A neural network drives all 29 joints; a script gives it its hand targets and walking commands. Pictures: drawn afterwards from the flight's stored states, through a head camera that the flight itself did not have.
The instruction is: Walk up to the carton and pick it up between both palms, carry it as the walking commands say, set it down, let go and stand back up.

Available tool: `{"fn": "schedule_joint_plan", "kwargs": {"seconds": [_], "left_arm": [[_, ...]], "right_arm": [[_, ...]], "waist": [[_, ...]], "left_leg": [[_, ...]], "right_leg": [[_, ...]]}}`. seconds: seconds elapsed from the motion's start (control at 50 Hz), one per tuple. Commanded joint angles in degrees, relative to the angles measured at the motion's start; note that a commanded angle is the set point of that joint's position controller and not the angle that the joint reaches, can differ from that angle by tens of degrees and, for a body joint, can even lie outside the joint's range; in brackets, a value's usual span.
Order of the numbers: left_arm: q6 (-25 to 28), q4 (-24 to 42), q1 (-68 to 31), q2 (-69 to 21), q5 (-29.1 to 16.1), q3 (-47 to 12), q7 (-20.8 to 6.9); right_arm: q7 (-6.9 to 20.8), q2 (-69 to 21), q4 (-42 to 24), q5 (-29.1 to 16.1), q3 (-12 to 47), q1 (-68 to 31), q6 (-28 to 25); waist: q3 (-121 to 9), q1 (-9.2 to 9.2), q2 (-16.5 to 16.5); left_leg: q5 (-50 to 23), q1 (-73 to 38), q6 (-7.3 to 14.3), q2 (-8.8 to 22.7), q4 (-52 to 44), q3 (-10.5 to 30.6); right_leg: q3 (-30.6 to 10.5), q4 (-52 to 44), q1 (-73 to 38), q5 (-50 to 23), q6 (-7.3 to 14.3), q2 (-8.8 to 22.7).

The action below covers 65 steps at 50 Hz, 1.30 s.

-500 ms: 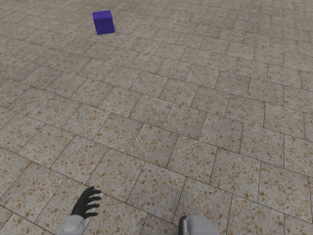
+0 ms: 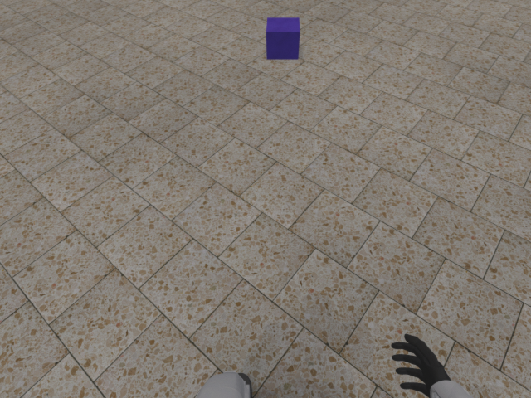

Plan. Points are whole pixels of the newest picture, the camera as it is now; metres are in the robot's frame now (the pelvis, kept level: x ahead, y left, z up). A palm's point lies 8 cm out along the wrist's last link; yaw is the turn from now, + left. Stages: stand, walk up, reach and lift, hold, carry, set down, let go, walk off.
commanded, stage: walk up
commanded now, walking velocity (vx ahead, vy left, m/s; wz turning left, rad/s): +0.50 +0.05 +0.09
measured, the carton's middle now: (282, 38) +2.37 +0.20 -0.67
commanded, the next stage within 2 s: none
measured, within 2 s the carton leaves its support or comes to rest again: neither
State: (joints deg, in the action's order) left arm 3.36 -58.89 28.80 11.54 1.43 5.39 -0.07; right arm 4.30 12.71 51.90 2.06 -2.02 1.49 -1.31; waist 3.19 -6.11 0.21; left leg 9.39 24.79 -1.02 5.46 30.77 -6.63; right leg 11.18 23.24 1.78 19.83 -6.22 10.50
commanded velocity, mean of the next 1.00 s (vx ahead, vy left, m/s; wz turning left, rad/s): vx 0.50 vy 0.05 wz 0.03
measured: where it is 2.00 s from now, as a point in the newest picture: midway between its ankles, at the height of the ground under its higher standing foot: (284, 214)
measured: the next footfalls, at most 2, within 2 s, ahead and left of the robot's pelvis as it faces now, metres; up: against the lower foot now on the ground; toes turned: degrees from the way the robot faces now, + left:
left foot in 0.02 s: +0.15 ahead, +0.14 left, +0.00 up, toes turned +8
right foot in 0.52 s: +0.37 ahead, -0.13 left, +0.00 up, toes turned -8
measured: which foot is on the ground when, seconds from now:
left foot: up 0.00-0.00, down 0.02-0.52, up 0.54-0.98, down 1.00-1.00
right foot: down 0.00-0.02, up 0.04-0.50, down 0.52-1.00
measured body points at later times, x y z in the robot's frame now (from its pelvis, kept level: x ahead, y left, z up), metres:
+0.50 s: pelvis +0.23 +0.00 +0.00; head +0.26 -0.01 +0.45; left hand +0.43 +0.21 -0.11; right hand +0.11 -0.23 -0.14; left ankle +0.11 +0.14 -0.73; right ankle +0.33 -0.12 -0.73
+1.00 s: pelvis +0.46 +0.06 -0.01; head +0.49 +0.06 +0.44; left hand +0.33 +0.28 -0.14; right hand +0.67 -0.16 -0.12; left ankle +0.56 +0.18 -0.74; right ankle +0.34 -0.12 -0.73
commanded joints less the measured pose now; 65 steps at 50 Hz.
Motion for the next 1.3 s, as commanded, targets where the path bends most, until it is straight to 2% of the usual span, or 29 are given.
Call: {"fn": "schedule_joint_plan", "kwargs": {"seconds": [0.0, 0.02, 0.04, 0.08, 0.1, 0.14, 0.2, 0.32, 0.4, 0.44, 0.48, 0.5, 0.52, 0.54, 0.58, 0.64, 0.72, 0.82, 0.9, 0.94, 0.96, 0.98, 1.0, 1.02, 1.04, 1.06, 1.1, 1.2, 1.28], "left_arm": [[0.45, 3.59, -2.99, 5.08, 0.09, -0.09, -0.85], [0.9, 7.23, -5.14, 1.11, 0.25, -1.0, -1.06], [0.67, 7.43, -7.72, 3.89, 0.25, -0.3, -0.66], [0.6, 4.78, -8.82, 4.2, -0.1, -0.44, -0.59], [0.29, 2.94, -7.06, 3.58, -0.07, -0.41, -0.68], [-1.04, 2.07, -5.83, 3.21, 0.06, -0.19, -1.23], [-2.51, 4.42, -11.25, 3.31, 0.23, -0.26, -1.9], [-2.38, 9.91, -25.71, 2.27, -0.2, -1.51, -3.13], [-1.59, 12.16, -30.25, 2.45, -0.35, -1.8, -3.0], [-1.02, 11.53, -27.09, 3.12, 0.12, -1.61, -2.37], [0.24, 7.5, -14.53, 6.15, 0.4, -0.14, -1.16], [0.75, 5.74, -4.27, 11.25, 0.73, 1.39, -0.53], [0.44, 3.56, 3.31, 18.7, 0.41, 3.02, -0.11], [-0.22, 2.31, 0.52, 19.39, -0.43, 3.49, 0.52], [0.58, 4.42, -10.35, 10.86, -0.04, 1.34, 0.57], [1.51, 3.38, -10.07, 5.22, -0.35, -0.31, 0.21], [2.15, 1.76, -3.26, 5.78, -0.49, -0.3, 0.36], [1.95, 2.17, -1.0, 7.53, -0.31, 0.79, 0.85], [1.45, 1.62, -1.2, 7.59, -0.17, 0.55, -0.08], [1.11, 1.55, -1.77, 8.61, -0.25, 0.67, 0.12], [1.04, 1.42, -1.3, 7.9, -0.27, 0.24, 0.15], [1.12, 1.98, -1.2, 5.55, -0.24, -0.66, 0.09], [1.21, 4.42, -0.21, 0.25, -0.92, -1.75, 0.2], [0.7, 3.51, -1.78, 3.43, -0.11, -0.29, 0.24], [0.32, 2.85, -3.81, 4.34, 0.14, 0.11, 0.0], [0.45, 2.24, -5.12, 3.03, -0.04, -0.41, -0.48], [-0.43, 0.75, -4.62, 2.54, 0.01, -0.33, -1.14], [-2.9, 3.91, -12.31, 2.3, 0.5, -0.46, -2.13], [-2.98, 7.9, -21.96, 1.82, 0.21, -1.24, -3.24]], "right_arm": [[-2.24, 9.74, 4.42, 0.98, -3.21, 22.09, -2.13], [-3.24, 16.49, 5.79, -0.1, -4.41, 29.91, -2.35], [-3.95, 17.78, 6.37, -1.73, -5.0, 28.73, -1.85], [-3.74, 10.74, 2.93, -0.49, -3.36, 18.32, -2.96], [-3.65, 8.46, 2.47, -0.4, -2.75, 15.9, -3.83], [-3.57, 5.42, 3.67, -0.74, -1.82, 15.95, -4.95], [-3.96, 4.52, 5.71, -1.02, -1.31, 19.89, -5.51], [-4.65, 5.19, 6.6, -0.87, -1.69, 24.14, -5.06], [-4.38, 5.72, 8.31, -1.11, -2.01, 26.16, -4.07], [-4.47, 6.35, 9.35, -1.22, -2.3, 26.63, -3.35], [-4.46, 6.27, 9.9, -1.25, -2.3, 26.86, -3.0], [-4.68, 4.58, 8.56, -1.43, -2.09, 26.32, -3.2], [-4.53, 1.41, 6.03, -1.55, -1.98, 27.49, -3.67], [-4.03, 2.83, 6.73, -0.13, -2.84, 26.7, -3.12], [-3.4, 1.19, 7.22, -0.23, -2.22, 23.07, -2.55], [-2.3, 0.83, 6.81, -0.54, -2.47, 21.46, -0.88], [-0.92, 0.2, 4.12, -0.43, -1.64, 13.43, 0.99], [0.44, 0.3, -0.57, -0.86, -0.95, 0.87, 0.79], [-0.24, 1.07, -2.86, -0.55, -1.12, -1.67, -0.31], [-1.22, 3.15, -1.2, -0.05, -1.74, 3.56, -1.08], [-1.98, 5.07, 1.28, 0.18, -2.49, 10.38, -1.86], [-2.82, 8.68, 3.86, 0.57, -3.58, 20.93, -2.74], [-3.5, 15.72, 5.26, 0.2, -4.8, 29.01, -2.98], [-3.98, 17.53, 5.52, -1.11, -5.26, 28.96, -2.55], [-4.21, 14.21, 4.46, -1.1, -4.41, 23.4, -2.57], [-4.05, 10.21, 3.36, -0.82, -3.57, 17.73, -3.13], [-3.71, 5.24, 3.39, -1.16, -2.39, 14.21, -4.16], [-4.06, 4.26, 6.42, -0.98, -1.36, 21.21, -5.36], [-4.58, 4.89, 6.74, -1.08, -1.62, 24.35, -5.09]], "waist": [[-9.53, 12.18, 5.31], [-13.39, 14.08, 21.03], [-13.31, 14.58, 18.28], [-4.65, 10.14, 4.7], [-3.98, 7.62, 3.72], [-3.88, 5.79, 7.78], [-2.38, 5.97, 8.8], [2.99, 8.75, 8.7], [4.2, 9.69, 11.97], [3.77, 8.48, 8.23], [-3.06, 2.94, 0.79], [-10.55, -1.92, -6.09], [-15.07, -3.18, -17.19], [-12.0, -0.58, -11.58], [-2.7, 4.18, -4.88], [-1.16, 6.67, -9.81], [1.19, 5.38, -9.91], [3.24, 2.92, -9.57], [1.77, 2.56, -13.48], [0.51, 4.96, -7.72], [-2.98, 7.69, -2.46], [-9.34, 11.91, 4.82], [-15.92, 13.88, 20.59], [-15.47, 14.42, 11.4], [-10.07, 11.7, 5.09], [-5.73, 9.05, 5.05], [-3.1, 6.36, 9.15], [-0.72, 6.35, 8.66], [2.25, 8.08, 8.31]], "left_leg": [[12.5, -33.0, 2.84, 5.12, -4.66, 8.01], [21.85, -36.7, 7.23, 19.17, -15.74, 30.75], [26.14, -33.5, 12.05, 22.05, -22.94, 39.75], [8.4, -24.82, 9.93, 19.21, -18.85, 29.98], [-0.53, -20.38, 8.42, 16.32, -18.15, 24.25], [-6.85, -16.38, 6.42, 13.24, -18.02, 17.31], [-13.12, -18.11, 6.29, 12.38, -18.59, 13.23], [-4.43, -19.14, 6.48, 11.26, -22.87, 8.44], [-0.09, -17.06, 7.89, 8.3, -23.2, 5.97], [-2.97, -16.6, 7.96, 8.68, -18.27, 6.69], [-11.17, -12.04, 6.02, 5.32, -1.14, 3.2], [-2.41, -4.18, 3.62, 2.66, 15.54, -0.1], [23.27, 10.4, 1.57, -4.91, 31.51, 1.74], [19.44, 12.77, 0.97, -2.02, 38.83, 9.06], [8.17, 11.78, 0.36, 2.16, 40.68, 9.86], [2.54, 8.17, -0.29, 2.87, 36.84, 7.75], [-1.91, 11.73, -1.25, 2.97, 28.69, 5.31], [-6.26, 8.33, -2.47, 1.86, 9.56, 2.24], [-2.75, -3.26, -1.12, -0.29, 1.55, -0.64], [-1.04, -11.16, -0.16, -1.44, -1.6, -1.67], [1.55, -19.92, 0.51, -2.61, -3.84, -2.0], [8.63, -31.39, 2.25, 4.81, -4.82, 6.67], [16.43, -39.9, 7.44, 21.25, -14.46, 30.27], [19.45, -35.91, 10.25, 26.09, -20.91, 42.07], [13.43, -30.42, 8.95, 23.95, -18.38, 36.58], [3.99, -24.02, 7.83, 19.57, -17.43, 28.58], [1.34, -15.83, 5.54, 13.53, -18.83, 18.2], [-8.65, -16.71, 5.79, 12.39, -20.06, 12.02], [-4.03, -17.93, 5.93, 12.05, -22.68, 9.66]], "right_leg": [[0.91, 22.74, 21.77, -1.94, 6.14, 1.3], [-0.66, 41.01, 34.22, 16.37, 4.61, -3.85], [-7.44, 48.18, 39.42, 12.23, 5.22, -3.78], [-10.96, 50.03, 39.85, 0.47, 5.92, -0.87], [-11.49, 47.4, 35.56, -3.89, 5.66, -0.16], [-10.85, 43.94, 31.63, -6.53, 5.06, -0.91], [-9.51, 39.39, 33.55, -9.28, 3.83, -2.05], [-6.98, 20.49, 33.19, -14.89, 3.22, -3.07], [-3.4, 12.51, 23.29, -10.97, 4.22, -5.44], [-2.21, 9.87, 17.9, -8.15, 4.27, -6.53], [-1.99, 4.96, 1.13, -7.85, 5.52, -7.31], [-14.38, 2.73, -9.88, -1.78, 8.35, 4.34], [-42.49, -7.15, -17.47, 1.36, 13.24, 19.56], [-50.16, -12.3, -10.72, 2.28, 14.09, 21.45], [-33.67, -9.45, 1.09, -6.31, 13.09, 15.91], [-17.63, -9.48, 7.58, -17.72, 10.58, 8.39], [-12.61, -10.98, 7.28, -24.55, 11.01, 7.59], [-9.62, -14.23, 6.7, -17.92, 10.42, 6.99], [-8.01, -14.63, 7.22, -9.89, 10.67, 5.9], [-7.31, -6.97, 8.42, -13.01, 10.33, 6.32], [-4.82, 3.93, 10.34, -17.82, 9.47, 3.57], [-2.83, 20.17, 17.89, -10.51, 7.5, 0.35], [-2.62, 39.69, 31.92, 13.26, 5.65, -6.62], [-10.35, 47.55, 36.66, 10.42, 5.96, -6.43], [-12.51, 51.41, 37.92, 5.27, 6.06, -3.72], [-12.35, 50.04, 36.32, -0.15, 6.28, -2.2], [-11.48, 45.56, 31.84, -6.05, 5.96, -1.12], [-9.24, 37.78, 34.24, -10.99, 3.5, -2.52], [-8.09, 25.73, 35.0, -15.35, 2.92, -2.77]]}}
